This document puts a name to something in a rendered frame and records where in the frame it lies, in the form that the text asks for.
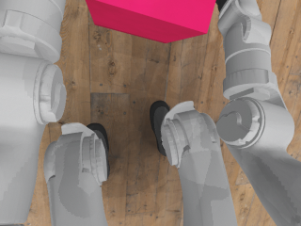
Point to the right robot hand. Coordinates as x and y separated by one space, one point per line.
220 4

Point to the right robot upper arm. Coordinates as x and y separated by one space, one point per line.
257 135

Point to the left robot upper arm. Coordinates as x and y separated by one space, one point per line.
32 94

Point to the carton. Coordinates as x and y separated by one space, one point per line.
160 20

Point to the right robot forearm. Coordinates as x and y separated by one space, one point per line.
247 53

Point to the right robot shin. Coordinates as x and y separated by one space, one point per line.
187 106

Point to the left robot forearm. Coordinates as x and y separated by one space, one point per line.
31 28

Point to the robot right thigh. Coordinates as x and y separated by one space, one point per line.
206 196

